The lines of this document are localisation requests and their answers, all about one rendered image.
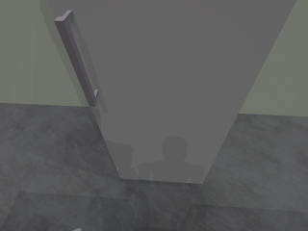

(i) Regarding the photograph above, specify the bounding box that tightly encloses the handle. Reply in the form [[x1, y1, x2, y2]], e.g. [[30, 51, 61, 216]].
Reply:
[[54, 10, 99, 107]]

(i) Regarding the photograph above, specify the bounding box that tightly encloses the fridge door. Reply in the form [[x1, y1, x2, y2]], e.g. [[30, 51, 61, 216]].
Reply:
[[47, 0, 296, 184]]

